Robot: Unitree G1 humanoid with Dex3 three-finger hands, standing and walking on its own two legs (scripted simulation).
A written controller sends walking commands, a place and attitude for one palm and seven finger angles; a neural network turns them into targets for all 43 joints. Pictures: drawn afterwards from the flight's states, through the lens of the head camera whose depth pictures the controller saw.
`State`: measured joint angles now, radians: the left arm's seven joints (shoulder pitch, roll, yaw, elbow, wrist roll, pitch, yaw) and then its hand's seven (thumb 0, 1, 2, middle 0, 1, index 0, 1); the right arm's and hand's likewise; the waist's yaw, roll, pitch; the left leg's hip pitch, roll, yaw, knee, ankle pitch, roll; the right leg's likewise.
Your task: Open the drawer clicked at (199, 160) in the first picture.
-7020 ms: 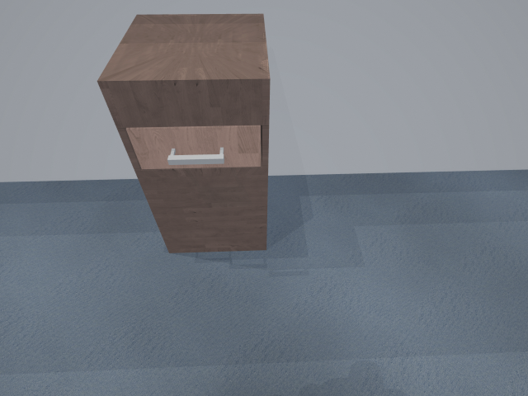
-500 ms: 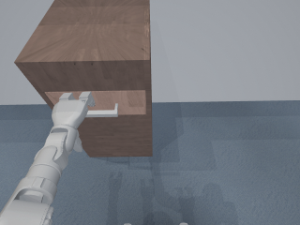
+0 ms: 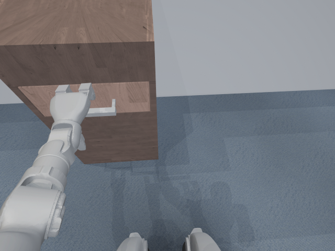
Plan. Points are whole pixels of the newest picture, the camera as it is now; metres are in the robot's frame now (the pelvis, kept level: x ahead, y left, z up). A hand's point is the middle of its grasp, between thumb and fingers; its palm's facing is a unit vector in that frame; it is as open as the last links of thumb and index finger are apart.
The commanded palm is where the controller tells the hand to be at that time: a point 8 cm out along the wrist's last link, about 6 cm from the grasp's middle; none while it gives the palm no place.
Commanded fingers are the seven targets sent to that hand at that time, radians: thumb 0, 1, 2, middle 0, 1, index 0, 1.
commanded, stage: move the hooked fingers above the handle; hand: left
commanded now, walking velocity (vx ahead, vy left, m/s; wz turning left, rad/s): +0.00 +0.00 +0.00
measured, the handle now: (91, 107) +0.56 +0.23 -0.11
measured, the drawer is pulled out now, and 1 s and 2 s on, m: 0.00 0.00 0.00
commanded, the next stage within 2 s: lower the fingers behind the handle in 1.08 s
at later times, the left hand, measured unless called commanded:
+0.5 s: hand (87, 112) +0.51 +0.22 -0.06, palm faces -0.06 -0.03 -1.00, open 13.8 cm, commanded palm +0.49 +0.21 +0.00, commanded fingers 0.00 -0.50 0.30 -0.30 -1.20 -0.30 -1.20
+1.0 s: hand (84, 113) +0.51 +0.23 -0.06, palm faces -0.07 -0.04 -1.00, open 13.8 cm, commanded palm +0.50 +0.22 +0.00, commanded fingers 0.00 -0.50 0.30 -0.30 -1.20 -0.30 -1.20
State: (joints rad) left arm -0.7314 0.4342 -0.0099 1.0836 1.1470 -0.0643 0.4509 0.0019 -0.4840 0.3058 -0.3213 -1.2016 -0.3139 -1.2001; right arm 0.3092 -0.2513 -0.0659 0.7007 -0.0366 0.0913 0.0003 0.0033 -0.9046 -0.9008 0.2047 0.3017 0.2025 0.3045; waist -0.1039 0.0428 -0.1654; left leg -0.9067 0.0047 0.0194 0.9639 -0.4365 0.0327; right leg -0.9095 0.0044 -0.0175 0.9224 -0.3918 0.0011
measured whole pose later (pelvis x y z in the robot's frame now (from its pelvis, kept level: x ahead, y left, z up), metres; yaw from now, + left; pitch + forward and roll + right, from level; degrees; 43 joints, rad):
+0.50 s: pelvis -0.01 +0.01 -0.04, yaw -1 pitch +29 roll -3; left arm -0.88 0.53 0.05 1.13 1.14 -0.05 0.42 0.00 -0.48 0.31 -0.32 -1.20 -0.31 -1.20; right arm 0.35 -0.25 -0.04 0.73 -0.06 0.09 0.01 0.00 -0.90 -0.90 0.21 0.30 0.20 0.30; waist -0.17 0.06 -0.17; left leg -1.17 0.03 0.01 1.17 -0.51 0.04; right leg -1.16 0.02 -0.03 1.09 -0.44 0.01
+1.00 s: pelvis -0.01 +0.01 -0.04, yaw -1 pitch +29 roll -4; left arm -0.89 0.54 0.03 1.16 1.15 -0.06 0.42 0.00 -0.48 0.31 -0.32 -1.20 -0.31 -1.20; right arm 0.32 -0.26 -0.03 0.70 -0.06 0.08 0.00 0.00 -0.90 -0.90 0.21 0.30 0.20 0.30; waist -0.17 0.06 -0.17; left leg -1.17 0.02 -0.01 1.18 -0.51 0.04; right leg -1.15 0.02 -0.04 1.09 -0.44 0.01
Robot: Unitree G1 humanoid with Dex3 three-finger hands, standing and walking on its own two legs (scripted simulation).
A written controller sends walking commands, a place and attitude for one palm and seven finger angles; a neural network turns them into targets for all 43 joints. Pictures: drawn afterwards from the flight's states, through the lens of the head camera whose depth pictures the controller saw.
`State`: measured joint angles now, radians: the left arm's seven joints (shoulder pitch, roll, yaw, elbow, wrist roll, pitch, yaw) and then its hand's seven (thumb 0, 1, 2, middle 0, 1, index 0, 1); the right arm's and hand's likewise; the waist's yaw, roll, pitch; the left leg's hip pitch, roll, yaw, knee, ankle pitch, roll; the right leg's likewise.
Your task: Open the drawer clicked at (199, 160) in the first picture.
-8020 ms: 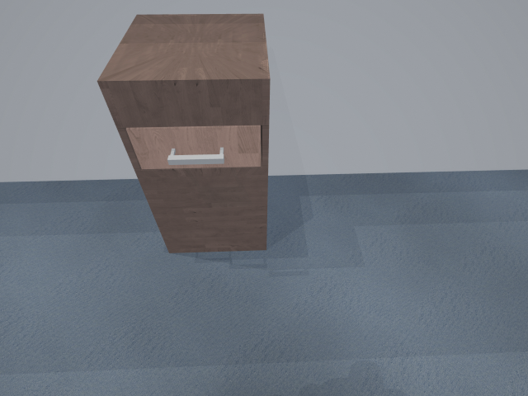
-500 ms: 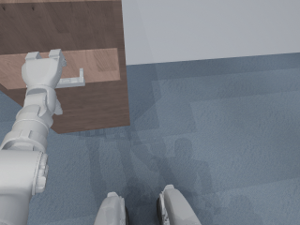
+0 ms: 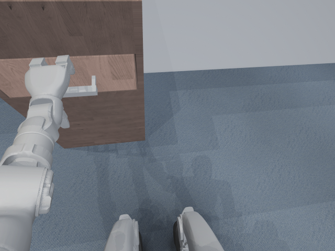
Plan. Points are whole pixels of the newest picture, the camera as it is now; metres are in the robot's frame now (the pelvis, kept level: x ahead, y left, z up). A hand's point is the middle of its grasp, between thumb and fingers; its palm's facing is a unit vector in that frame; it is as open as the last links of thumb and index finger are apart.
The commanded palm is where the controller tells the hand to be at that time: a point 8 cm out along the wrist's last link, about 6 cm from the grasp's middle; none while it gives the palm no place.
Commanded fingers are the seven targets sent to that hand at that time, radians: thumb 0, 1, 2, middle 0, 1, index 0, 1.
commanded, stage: move the hooked fingers above the handle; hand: left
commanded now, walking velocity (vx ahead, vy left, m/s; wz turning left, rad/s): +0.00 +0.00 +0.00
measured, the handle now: (66, 86) +0.56 +0.24 -0.07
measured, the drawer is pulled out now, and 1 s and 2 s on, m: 0.00 0.00 0.00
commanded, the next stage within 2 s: lower the fingers behind the handle in 0.08 s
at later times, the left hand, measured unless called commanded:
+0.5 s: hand (64, 96) +0.51 +0.23 -0.04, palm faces -0.08 -0.04 -1.00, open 13.8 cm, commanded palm +0.50 +0.21 +0.02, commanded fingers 0.00 -0.50 0.30 -0.30 -1.20 -0.30 -1.20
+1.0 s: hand (69, 104) +0.50 +0.22 -0.07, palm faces -0.09 -0.02 -1.00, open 13.8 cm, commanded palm +0.50 +0.21 -0.02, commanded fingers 0.00 -0.50 0.30 -0.30 -1.20 -0.30 -1.20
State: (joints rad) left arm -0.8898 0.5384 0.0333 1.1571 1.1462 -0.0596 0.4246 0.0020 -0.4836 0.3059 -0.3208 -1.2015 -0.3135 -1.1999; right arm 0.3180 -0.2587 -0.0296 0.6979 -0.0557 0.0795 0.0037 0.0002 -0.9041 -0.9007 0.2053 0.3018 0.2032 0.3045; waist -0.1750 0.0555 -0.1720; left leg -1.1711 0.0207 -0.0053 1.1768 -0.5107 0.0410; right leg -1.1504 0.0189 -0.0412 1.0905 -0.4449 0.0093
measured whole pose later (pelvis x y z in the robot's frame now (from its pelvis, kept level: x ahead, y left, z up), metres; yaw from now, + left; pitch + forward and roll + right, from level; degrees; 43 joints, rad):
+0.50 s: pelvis +0.00 +0.00 -0.01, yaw -1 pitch +30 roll -4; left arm -0.88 0.54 0.04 1.15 1.15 -0.08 0.43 0.00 -0.48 0.31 -0.32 -1.20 -0.31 -1.20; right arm 0.34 -0.26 -0.03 0.71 -0.06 0.08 0.01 0.00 -0.90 -0.90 0.21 0.30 0.20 0.30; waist -0.17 0.06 -0.18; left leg -1.22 0.03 0.00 1.22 -0.53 0.04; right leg -1.20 0.02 -0.03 1.13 -0.46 0.01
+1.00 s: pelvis -0.01 -0.01 -0.03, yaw -1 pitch +32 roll -4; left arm -0.91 0.55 0.04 1.18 1.16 -0.06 0.44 0.00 -0.48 0.31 -0.32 -1.20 -0.31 -1.20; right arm 0.30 -0.25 -0.01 0.70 -0.06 0.06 0.01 0.00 -0.90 -0.90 0.21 0.30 0.20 0.30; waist -0.18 0.07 -0.19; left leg -1.34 0.03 -0.01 1.33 -0.55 0.03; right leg -1.32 0.02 -0.05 1.24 -0.49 0.00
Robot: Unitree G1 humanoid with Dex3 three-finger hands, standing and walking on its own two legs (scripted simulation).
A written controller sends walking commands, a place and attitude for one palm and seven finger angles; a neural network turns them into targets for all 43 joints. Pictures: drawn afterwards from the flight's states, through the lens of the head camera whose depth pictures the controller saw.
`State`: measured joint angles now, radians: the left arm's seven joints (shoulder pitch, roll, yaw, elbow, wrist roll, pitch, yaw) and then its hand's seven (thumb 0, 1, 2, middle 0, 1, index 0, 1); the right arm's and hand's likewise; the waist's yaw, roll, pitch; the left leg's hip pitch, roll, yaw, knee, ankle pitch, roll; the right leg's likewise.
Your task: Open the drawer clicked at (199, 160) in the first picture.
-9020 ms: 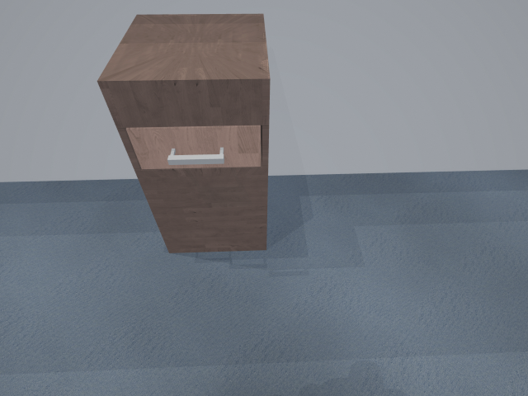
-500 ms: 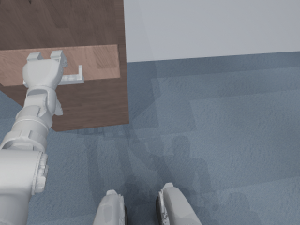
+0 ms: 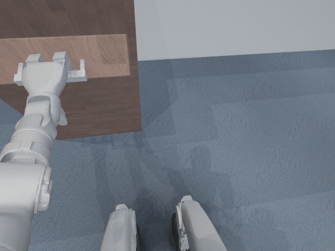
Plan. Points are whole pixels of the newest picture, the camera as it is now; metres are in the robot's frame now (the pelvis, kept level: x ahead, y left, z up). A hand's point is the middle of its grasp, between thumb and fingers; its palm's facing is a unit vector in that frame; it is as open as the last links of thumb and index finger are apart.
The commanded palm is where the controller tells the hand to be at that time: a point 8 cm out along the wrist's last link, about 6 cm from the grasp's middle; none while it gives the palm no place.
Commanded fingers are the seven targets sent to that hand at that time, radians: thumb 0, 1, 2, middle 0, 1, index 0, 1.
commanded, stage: lower the fingers behind the handle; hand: left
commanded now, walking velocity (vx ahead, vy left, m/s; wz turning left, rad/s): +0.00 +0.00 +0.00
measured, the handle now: (52, 71) +0.57 +0.25 -0.04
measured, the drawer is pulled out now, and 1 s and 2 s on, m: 0.00 0.00 0.01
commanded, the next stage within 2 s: close the thumb around the handle in 0.78 s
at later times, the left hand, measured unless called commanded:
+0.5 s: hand (57, 92) +0.52 +0.24 -0.06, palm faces -0.06 -0.01 -1.00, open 13.8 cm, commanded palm +0.51 +0.21 -0.01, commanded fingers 0.00 -0.50 0.30 -0.30 -1.20 -0.30 -1.20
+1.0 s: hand (60, 93) +0.52 +0.23 -0.06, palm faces -0.05 -0.02 -1.00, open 13.5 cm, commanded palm +0.51 +0.21 -0.01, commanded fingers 0.00 -0.11 0.47 -0.33 -1.24 -0.33 -1.24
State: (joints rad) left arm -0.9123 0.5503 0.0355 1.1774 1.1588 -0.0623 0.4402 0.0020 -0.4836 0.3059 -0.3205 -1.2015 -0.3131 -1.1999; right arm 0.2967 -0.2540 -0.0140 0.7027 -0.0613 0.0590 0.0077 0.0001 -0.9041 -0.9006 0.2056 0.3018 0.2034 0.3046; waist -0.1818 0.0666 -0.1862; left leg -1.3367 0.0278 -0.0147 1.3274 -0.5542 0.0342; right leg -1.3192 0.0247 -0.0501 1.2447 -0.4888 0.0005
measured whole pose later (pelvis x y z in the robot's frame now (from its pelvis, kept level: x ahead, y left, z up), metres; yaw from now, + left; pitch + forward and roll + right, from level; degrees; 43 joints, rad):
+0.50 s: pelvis -0.01 +0.00 -0.03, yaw +0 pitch +34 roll -5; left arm -0.97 0.59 0.03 1.17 1.16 -0.05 0.44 0.00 -0.48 0.31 -0.30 -1.20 -0.31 -1.20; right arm 0.29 -0.25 -0.01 0.70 -0.06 0.04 0.01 0.00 -0.90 -0.90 0.21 0.30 0.20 0.30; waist -0.19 0.07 -0.19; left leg -1.47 0.03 -0.03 1.44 -0.58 0.03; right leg -1.44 0.02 -0.06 1.35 -0.51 0.00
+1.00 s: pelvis -0.01 +0.00 -0.02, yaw -1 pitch +34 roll -5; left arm -0.92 0.56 0.04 1.12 1.15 -0.06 0.44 0.00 -0.43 0.33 -0.30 -1.21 -0.32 -1.21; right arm 0.30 -0.25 -0.01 0.71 -0.06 0.05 0.02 0.00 -0.90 -0.90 0.21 0.30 0.20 0.30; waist -0.18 0.07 -0.19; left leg -1.44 0.03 -0.02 1.43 -0.58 0.04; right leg -1.42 0.03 -0.06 1.34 -0.51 0.00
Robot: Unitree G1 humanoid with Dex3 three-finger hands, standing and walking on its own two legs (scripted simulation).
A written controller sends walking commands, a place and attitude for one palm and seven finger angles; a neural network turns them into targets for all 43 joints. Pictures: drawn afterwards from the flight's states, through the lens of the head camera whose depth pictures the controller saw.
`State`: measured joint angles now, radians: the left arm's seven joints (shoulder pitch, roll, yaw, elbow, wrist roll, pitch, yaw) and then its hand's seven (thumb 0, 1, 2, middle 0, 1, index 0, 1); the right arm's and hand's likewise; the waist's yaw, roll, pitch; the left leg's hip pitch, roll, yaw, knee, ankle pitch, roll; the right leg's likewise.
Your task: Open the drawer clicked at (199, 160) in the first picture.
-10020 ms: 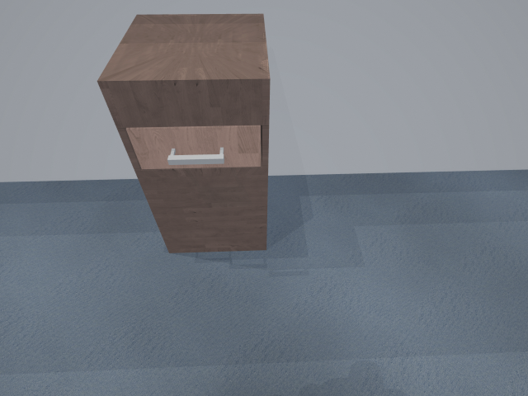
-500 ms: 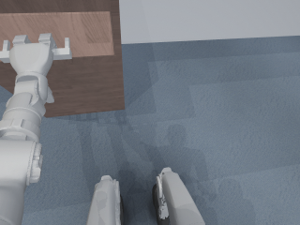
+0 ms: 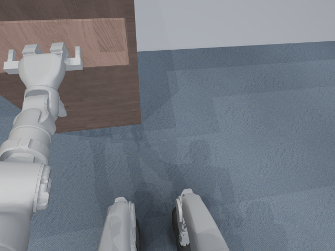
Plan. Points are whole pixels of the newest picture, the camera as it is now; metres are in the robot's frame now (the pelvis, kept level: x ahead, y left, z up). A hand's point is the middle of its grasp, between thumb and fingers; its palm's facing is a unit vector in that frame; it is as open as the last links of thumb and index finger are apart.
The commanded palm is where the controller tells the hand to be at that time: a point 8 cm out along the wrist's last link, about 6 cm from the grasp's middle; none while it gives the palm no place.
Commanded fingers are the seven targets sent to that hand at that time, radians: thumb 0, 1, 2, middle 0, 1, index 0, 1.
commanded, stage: close the thumb around the handle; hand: left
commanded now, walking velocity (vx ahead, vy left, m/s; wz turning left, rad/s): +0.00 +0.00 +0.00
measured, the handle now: (45, 59) +0.57 +0.25 -0.02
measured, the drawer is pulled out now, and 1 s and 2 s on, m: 0.00 0.01 0.08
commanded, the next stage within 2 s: pull the drawer open in 0.58 s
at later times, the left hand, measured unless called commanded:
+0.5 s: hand (53, 82) +0.52 +0.24 -0.04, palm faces -0.05 -0.02 -1.00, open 5.7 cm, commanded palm +0.51 +0.22 +0.01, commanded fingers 0.00 0.90 0.90 -0.40 -1.35 -0.40 -1.35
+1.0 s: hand (53, 86) +0.51 +0.24 -0.04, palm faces -0.06 -0.04 -1.00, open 5.6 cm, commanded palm +0.48 +0.22 +0.01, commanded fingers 0.00 0.90 0.90 -0.40 -1.35 -0.40 -1.35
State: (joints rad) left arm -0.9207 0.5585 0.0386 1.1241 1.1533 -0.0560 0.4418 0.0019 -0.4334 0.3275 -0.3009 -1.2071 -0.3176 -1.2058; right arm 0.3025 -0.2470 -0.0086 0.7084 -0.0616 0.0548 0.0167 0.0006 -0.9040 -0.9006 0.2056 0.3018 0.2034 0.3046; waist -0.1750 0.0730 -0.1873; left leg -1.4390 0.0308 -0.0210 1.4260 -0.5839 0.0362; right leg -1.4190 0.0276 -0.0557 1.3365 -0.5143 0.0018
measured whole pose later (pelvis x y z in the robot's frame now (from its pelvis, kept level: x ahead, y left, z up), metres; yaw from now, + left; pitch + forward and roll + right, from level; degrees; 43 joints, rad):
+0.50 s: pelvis +0.00 +0.00 +0.00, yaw +0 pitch +34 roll -4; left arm -0.91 0.56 0.05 1.12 1.15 -0.06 0.44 0.00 0.71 0.82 -0.37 -1.33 -0.40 -1.33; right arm 0.28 -0.25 -0.01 0.70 -0.06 0.05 0.01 0.00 -0.90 -0.90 0.21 0.30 0.20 0.30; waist -0.17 0.07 -0.19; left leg -1.43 0.03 -0.01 1.42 -0.59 0.03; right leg -1.42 0.03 -0.05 1.34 -0.52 0.00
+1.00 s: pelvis +0.01 +0.00 +0.01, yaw -1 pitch +33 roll -4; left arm -0.79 0.53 0.07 1.02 1.13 -0.07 0.46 0.01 0.75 0.78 -0.31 -1.35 -0.38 -1.35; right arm 0.29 -0.25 -0.02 0.70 -0.06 0.07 0.02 0.00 -0.90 -0.90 0.20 0.30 0.20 0.30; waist -0.15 0.07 -0.18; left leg -1.36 0.04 0.01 1.37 -0.59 0.04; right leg -1.36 0.04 -0.03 1.30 -0.52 0.01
